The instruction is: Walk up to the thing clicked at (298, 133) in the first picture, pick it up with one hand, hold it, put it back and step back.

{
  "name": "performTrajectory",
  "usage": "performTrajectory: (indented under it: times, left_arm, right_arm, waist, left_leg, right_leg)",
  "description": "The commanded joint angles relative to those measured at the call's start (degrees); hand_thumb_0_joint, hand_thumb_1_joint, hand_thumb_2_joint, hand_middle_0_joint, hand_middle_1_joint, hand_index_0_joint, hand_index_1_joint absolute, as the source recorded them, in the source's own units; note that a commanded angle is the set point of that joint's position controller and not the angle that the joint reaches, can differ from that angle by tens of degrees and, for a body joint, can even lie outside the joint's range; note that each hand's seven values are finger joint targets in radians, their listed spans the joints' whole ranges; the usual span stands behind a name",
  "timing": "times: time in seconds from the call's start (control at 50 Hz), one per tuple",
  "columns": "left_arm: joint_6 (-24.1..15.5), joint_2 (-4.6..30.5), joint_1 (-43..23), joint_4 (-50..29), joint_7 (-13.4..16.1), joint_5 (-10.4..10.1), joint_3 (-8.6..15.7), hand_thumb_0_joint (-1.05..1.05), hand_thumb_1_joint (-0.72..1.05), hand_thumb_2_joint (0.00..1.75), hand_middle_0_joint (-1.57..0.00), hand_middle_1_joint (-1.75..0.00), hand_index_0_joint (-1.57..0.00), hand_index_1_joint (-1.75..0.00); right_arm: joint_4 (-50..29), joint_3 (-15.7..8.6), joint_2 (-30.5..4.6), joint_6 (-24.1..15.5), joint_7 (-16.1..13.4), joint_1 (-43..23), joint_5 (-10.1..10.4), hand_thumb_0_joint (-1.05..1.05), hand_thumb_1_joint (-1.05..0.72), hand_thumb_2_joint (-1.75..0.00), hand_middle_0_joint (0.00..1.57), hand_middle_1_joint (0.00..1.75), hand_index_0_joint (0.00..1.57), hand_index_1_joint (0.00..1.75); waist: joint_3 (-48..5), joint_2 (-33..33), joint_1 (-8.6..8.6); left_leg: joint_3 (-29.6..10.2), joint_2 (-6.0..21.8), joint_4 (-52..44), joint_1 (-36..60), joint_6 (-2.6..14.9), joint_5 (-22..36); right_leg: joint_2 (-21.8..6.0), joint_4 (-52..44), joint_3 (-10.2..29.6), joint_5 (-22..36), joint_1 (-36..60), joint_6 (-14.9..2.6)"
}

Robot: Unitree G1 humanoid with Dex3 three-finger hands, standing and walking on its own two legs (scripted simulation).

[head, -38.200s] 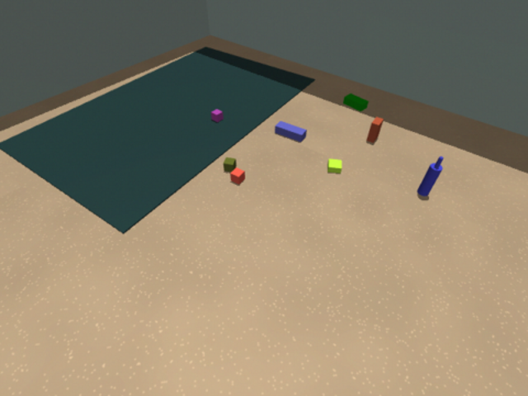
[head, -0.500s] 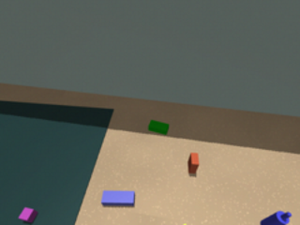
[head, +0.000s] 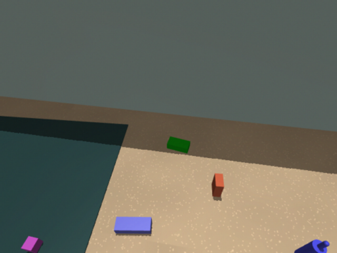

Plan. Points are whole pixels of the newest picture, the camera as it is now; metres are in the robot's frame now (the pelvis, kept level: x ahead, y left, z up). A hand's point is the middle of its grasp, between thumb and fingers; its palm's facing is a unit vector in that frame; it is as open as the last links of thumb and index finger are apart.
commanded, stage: stand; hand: left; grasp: from above
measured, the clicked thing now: (133, 225) +0.44 +0.23 -0.75
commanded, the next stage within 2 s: step back in 0.64 s
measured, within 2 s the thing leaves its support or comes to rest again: neither
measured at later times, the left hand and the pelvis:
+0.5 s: hand out of the picture +0.07 +0.25 -0.16, palm faces +0.01 -0.94 -0.34, open 7.3 cm; pelvis +0.00 +0.00 +0.00, yaw +0 degrees
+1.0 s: hand out of the picture +0.11 +0.32 -0.18, palm faces +0.01 -0.93 -0.36, open 7.4 cm; pelvis -0.05 +0.05 -0.02, yaw +1 degrees
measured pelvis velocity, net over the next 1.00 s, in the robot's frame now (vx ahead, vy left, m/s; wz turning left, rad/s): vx -0.05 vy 0.05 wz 0.02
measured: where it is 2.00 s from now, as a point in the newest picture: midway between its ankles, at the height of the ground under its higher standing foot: outside the picture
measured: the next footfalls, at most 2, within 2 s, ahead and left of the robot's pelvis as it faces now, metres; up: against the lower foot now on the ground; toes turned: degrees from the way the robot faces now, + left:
right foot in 1.30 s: -0.06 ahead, -0.05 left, +0.00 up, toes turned -1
left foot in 1.68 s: -0.17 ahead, +0.19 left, +0.00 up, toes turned -4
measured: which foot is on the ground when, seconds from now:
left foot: down 0.00-1.00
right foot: down 0.00-0.90, up 0.92-1.00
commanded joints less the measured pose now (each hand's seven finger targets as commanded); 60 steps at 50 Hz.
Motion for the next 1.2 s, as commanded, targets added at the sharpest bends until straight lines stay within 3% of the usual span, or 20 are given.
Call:
performTrajectory:
  times: [0.0,0.18,0.46,0.6,0.62,0.64,0.68,0.72,0.74,0.8,0.82,0.84,0.86,0.88,0.9,0.92,0.94,1.02,1.12,1.18]
  left_arm:
    - [-1.3,12.1,-1.4,-2.9,0.8,0.3,2.1,0.00,0.90,0.90,-0.20,-0.30,-0.20,-0.30]
    - [-1.4,12.9,-1.7,-3.1,0.6,0.2,2.2,0.00,0.90,0.90,-0.20,-0.30,-0.20,-0.30]
    - [-1.6,12.6,-1.0,-3.6,0.5,0.1,1.9,0.00,0.90,0.90,-0.20,-0.30,-0.20,-0.30]
    - [-1.6,12.9,-1.1,-3.8,0.4,0.1,1.8,0.00,0.90,0.90,-0.20,-0.30,-0.20,-0.30]
    - [-1.2,17.4,-1.8,-5.1,0.6,-1.3,4.6,0.00,0.90,0.90,-0.20,-0.30,-0.20,-0.30]
    - [-1.0,17.5,-0.5,-5.9,0.8,-1.5,4.8,0.00,0.90,0.90,-0.20,-0.30,-0.20,-0.30]
    - [-0.8,18.4,-1.5,-8.1,1.1,-1.3,5.4,0.00,0.90,0.90,-0.20,-0.30,-0.20,-0.30]
    - [-0.6,18.3,-4.5,-11.5,1.1,-0.2,5.6,0.00,0.90,0.90,-0.20,-0.30,-0.20,-0.30]
    - [-0.4,18.4,-5.4,-12.9,1.1,0.4,5.7,0.00,0.90,0.90,-0.20,-0.30,-0.20,-0.30]
    - [0.2,17.8,-10.4,-16.1,1.3,0.8,5.5,0.00,0.90,0.90,-0.20,-0.30,-0.20,-0.30]
    - [0.5,17.0,-10.2,-16.6,1.3,0.6,5.1,0.00,0.90,0.90,-0.20,-0.30,-0.20,-0.30]
    - [1.1,15.9,-8.3,-16.9,1.2,0.1,4.7,0.00,0.90,0.90,-0.20,-0.30,-0.20,-0.30]
    - [1.7,13.7,-6.6,-17.4,1.0,-0.8,4.3,0.00,0.90,0.90,-0.20,-0.30,-0.20,-0.30]
    - [2.2,12.0,-5.8,-18.0,1.4,-1.6,4.0,0.00,0.90,0.90,-0.20,-0.30,-0.20,-0.30]
    - [3.1,11.1,-4.2,-17.5,1.8,-1.3,3.9,0.00,0.90,0.90,-0.20,-0.30,-0.20,-0.30]
    - [3.3,11.1,-2.6,-17.7,2.2,-1.2,3.7,0.00,0.90,0.90,-0.20,-0.30,-0.20,-0.30]
    - [3.1,11.0,-2.4,-17.5,2.6,-1.2,3.6,0.00,0.90,0.90,-0.20,-0.30,-0.20,-0.30]
    - [3.1,14.0,1.2,-16.7,2.9,-1.4,4.2,0.00,0.90,0.90,-0.20,-0.30,-0.20,-0.30]
    - [1.8,13.4,-1.4,-19.5,2.2,-0.2,4.2,0.00,0.90,0.90,-0.20,-0.30,-0.20,-0.30]
    - [1.2,13.2,0.0,-19.6,1.9,0.1,4.5,0.00,0.90,0.90,-0.20,-0.30,-0.20,-0.30]
  right_arm:
    - [-3.0,-1.9,-11.4,-0.8,-0.9,-1.7,0.1,0.00,-0.90,-0.90,0.20,0.30,0.20,0.30]
    - [-2.9,-2.1,-11.3,-0.6,-0.6,-1.2,0.0,0.00,-0.90,-0.90,0.20,0.30,0.20,0.30]
    - [-3.0,-1.9,-12.1,-0.8,-0.7,-1.2,0.1,0.00,-0.90,-0.90,0.20,0.30,0.20,0.30]
    - [-2.9,-1.9,-12.2,-0.6,-0.5,-1.0,0.0,0.00,-0.90,-0.90,0.20,0.30,0.20,0.30]
    - [-5.1,-3.1,-14.8,0.4,0.0,-3.3,0.5,0.00,-0.90,-0.90,0.20,0.30,0.20,0.30]
    - [-6.3,-3.0,-13.5,0.7,0.0,-2.7,1.1,0.00,-0.90,-0.90,0.20,0.30,0.20,0.30]
    - [-7.3,-3.2,-12.2,1.4,0.1,0.1,1.5,0.00,-0.90,-0.90,0.20,0.30,0.20,0.30]
    - [-8.8,-4.2,-12.6,2.5,0.4,1.8,1.1,0.00,-0.90,-0.90,0.20,0.30,0.20,0.30]
    - [-9.5,-4.5,-12.9,2.9,0.6,3.0,0.9,0.00,-0.90,-0.90,0.20,0.30,0.20,0.30]
    - [-10.4,-5.1,-12.9,3.2,1.1,7.7,1.4,0.00,-0.90,-0.90,0.20,0.30,0.20,0.30]
    - [-10.5,-5.3,-13.0,2.8,1.0,8.0,1.1,0.00,-0.90,-0.90,0.20,0.30,0.20,0.30]
    - [-11.2,-5.3,-13.0,2.2,0.8,6.9,0.7,0.00,-0.90,-0.90,0.20,0.30,0.20,0.30]
    - [-12.2,-6.0,-14.9,1.9,0.4,5.3,-0.3,0.00,-0.90,-0.90,0.20,0.30,0.20,0.30]
    - [-13.0,-6.8,-18.4,1.6,0.1,5.0,-0.9,0.00,-0.90,-0.90,0.20,0.30,0.20,0.30]
    - [-13.3,-6.9,-18.5,1.3,-0.2,6.0,-1.6,0.00,-0.90,-0.90,0.20,0.30,0.20,0.30]
    - [-13.9,-7.1,-19.8,1.1,-0.5,6.4,-1.0,0.00,-0.90,-0.90,0.20,0.30,0.20,0.30]
    - [-14.9,-7.3,-20.4,1.0,-0.7,5.0,-0.8,0.00,-0.90,-0.90,0.20,0.30,0.20,0.30]
    - [-18.2,-6.4,-15.4,1.0,-1.9,-0.6,-1.0,0.00,-0.90,-0.90,0.20,0.30,0.20,0.30]
    - [-17.8,-6.7,-14.5,1.1,-2.4,6.1,-0.3,0.00,-0.90,-0.90,0.20,0.30,0.20,0.30]
    - [-19.0,-6.7,-15.4,1.4,-2.2,4.8,-0.1,0.00,-0.90,-0.90,0.20,0.30,0.20,0.30]
  waist:
    - [-3.6,-1.3,0.11]
    - [-2.6,-1.4,-0.14]
    - [-4.2,-1.0,0.04]
    - [-2.8,-1.1,-0.18]
    - [3.2,-1.8,-0.28]
    - [1.3,-3.1,-0.24]
    - [-1.7,-6.6,-0.98]
    - [-4.6,-11.4,-1.58]
    - [-5.1,-11.5,-1.92]
    - [-5.5,-13.2,-4.42]
    - [-6.1,-11.7,-4.23]
    - [-5.8,-8.2,-3.29]
    - [-5.0,0.6,-2.32]
    - [-5.4,8.7,-2.09]
    - [-5.9,6.5,-1.67]
    - [-6.9,7.1,-2.00]
    - [-7.9,10.2,-2.48]
    - [-9.2,7.8,0.72]
    - [-7.9,4.9,-3.44]
    - [-7.2,4.9,-3.36]
  left_leg:
    - [-2.8,4.2,-3.0,-0.5,3.57,9.2]
    - [-2.7,4.0,-3.7,-1.8,3.46,5.0]
    - [-2.7,4.6,-2.9,-0.1,3.38,10.5]
    - [-2.9,4.3,-3.7,-1.4,3.51,5.8]
    - [-2.5,2.3,4.2,-7.0,4.99,16.5]
    - [-0.4,0.7,9.0,-6.8,4.77,17.3]
    - [2.6,-2.9,17.7,-6.8,4.05,7.0]
    - [1.4,-5.0,29.4,-8.4,5.23,-15.7]
    - [0.2,-4.0,32.4,-7.9,5.64,-18.4]
    - [-0.6,-1.7,25.9,-8.2,6.32,-13.9]
    - [0.9,-1.6,19.1,-7.6,6.16,-8.2]
    - [1.5,-1.0,9.7,-7.3,5.84,7.0]
    - [-5.5,3.4,4.3,-6.2,6.12,24.0]
    - [-15.3,9.1,3.6,0.3,9.26,38.3]
    - [-18.2,12.0,4.1,2.1,11.35,40.2]
    - [-17.5,13.6,6.1,3.7,11.60,47.7]
    - [-19.3,13.9,4.9,3.3,10.20,45.0]
    - [-10.5,10.4,8.4,7.2,12.90,37.9]
    - [-11.0,11.1,9.7,14.0,14.30,37.2]
    - [-9.4,11.1,10.4,9.7,15.09,33.5]
  right_leg:
    - [-5.6,-4.1,4.5,6.8,1.2,-1.28]
    - [-5.7,-5.1,5.2,2.3,0.7,-1.64]
    - [-5.7,-4.0,4.8,8.5,1.3,-1.63]
    - [-5.6,-5.2,5.1,3.2,-0.1,-1.70]
    - [-6.0,-0.5,6.3,16.9,-2.6,-2.70]
    - [-7.5,0.0,7.0,22.6,-2.3,-4.53]
    - [-12.9,-0.8,10.7,27.1,-2.3,-9.55]
    - [-18.2,-0.5,14.0,27.2,-5.1,-14.23]
    - [-19.0,0.7,13.8,25.4,-7.9,-15.31]
    - [-16.0,7.0,9.8,24.5,-8.0,-11.85]
    - [-13.7,10.9,7.8,23.4,-6.8,-9.95]
    - [-10.1,15.3,5.6,20.0,-5.3,-7.54]
    - [-3.7,22.8,2.9,13.2,-7.8,-4.59]
    - [4.6,30.9,5.1,-4.8,-16.8,-3.20]
    - [6.8,36.5,11.1,-23.5,-20.4,-3.51]
    - [7.1,40.4,13.2,-25.7,-21.4,-3.68]
    - [7.7,43.2,15.6,-24.4,-22.6,-3.49]
    - [6.9,47.3,15.3,-16.9,-24.5,-2.38]
    - [5.2,33.2,11.4,-16.6,-24.9,-0.16]
    - [4.0,24.8,8.1,-15.0,-19.5,-0.80]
